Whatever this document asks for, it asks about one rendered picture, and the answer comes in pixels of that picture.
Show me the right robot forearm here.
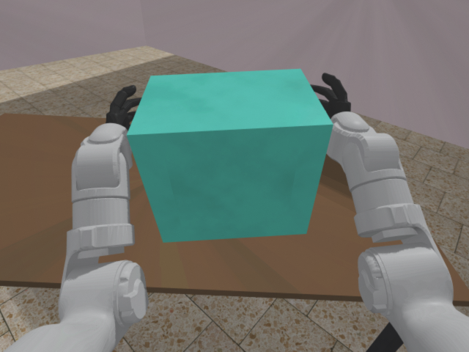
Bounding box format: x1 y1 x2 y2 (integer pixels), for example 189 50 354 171
326 111 454 303

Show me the left robot upper arm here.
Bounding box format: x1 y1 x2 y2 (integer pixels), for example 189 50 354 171
3 260 149 352

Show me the table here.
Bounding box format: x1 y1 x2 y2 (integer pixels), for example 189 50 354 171
0 113 469 352

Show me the carton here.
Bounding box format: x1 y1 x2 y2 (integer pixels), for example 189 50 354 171
127 69 333 243

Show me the robot left hand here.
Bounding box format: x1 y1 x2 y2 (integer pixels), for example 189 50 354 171
106 85 141 130

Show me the right robot upper arm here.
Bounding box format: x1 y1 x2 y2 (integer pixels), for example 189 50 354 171
358 242 469 352

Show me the left robot forearm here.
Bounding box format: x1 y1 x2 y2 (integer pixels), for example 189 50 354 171
59 123 135 320

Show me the robot right hand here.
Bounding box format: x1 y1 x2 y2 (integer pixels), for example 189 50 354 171
310 73 351 119

